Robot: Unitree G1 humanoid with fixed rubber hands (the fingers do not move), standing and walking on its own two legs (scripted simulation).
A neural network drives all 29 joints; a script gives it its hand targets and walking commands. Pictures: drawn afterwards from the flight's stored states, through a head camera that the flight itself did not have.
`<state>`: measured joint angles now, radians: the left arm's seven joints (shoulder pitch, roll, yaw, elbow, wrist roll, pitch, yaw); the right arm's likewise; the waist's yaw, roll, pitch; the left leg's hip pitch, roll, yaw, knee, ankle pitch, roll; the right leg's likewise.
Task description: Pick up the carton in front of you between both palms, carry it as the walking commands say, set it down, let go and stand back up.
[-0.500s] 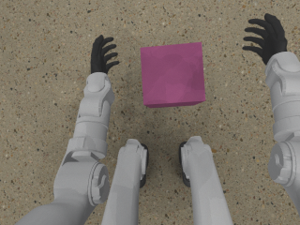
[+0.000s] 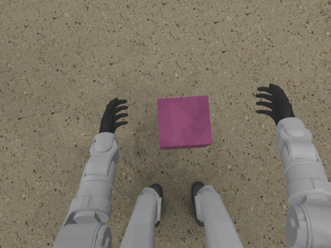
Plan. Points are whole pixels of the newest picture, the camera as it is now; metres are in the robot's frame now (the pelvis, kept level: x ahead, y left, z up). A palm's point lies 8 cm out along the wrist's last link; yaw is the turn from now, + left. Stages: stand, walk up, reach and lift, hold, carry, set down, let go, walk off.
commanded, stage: let go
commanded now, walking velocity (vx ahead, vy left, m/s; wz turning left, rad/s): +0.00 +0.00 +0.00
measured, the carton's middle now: (183, 125) +0.46 -0.02 -0.55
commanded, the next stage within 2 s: stand in 1.00 s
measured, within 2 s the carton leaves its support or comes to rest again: neither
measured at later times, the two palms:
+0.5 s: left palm (35, 198) +0.24 +0.25 +0.02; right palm (310, 188) +0.25 -0.21 +0.01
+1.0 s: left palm (23, 213) +0.22 +0.26 +0.03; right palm (317, 218) +0.21 -0.21 +0.03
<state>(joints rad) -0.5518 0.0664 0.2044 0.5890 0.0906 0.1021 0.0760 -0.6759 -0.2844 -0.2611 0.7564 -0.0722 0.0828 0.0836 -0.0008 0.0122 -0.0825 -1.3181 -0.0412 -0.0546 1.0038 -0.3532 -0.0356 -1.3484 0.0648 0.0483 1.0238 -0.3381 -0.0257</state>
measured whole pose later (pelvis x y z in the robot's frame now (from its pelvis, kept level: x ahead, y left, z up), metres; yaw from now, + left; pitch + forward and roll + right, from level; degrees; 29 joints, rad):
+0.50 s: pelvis +0.07 +0.02 +0.09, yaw -1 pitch +10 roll +0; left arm 0.18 0.19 0.05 0.46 -0.01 -0.01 -0.04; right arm 0.13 -0.21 -0.08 0.51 0.00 -0.02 0.06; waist 0.01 0.01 -0.02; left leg -0.41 -0.04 -0.06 0.51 -0.28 0.01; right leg -0.42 0.03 0.06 0.50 -0.26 0.00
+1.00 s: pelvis +0.06 +0.03 +0.09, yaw -1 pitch -5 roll +0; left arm 0.22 0.21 0.03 0.39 0.03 0.19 -0.05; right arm 0.23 -0.21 -0.05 0.43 -0.01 0.12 0.06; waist 0.00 0.01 0.11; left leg -0.08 -0.04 -0.05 0.46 -0.29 0.02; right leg -0.09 0.03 0.06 0.45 -0.27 0.00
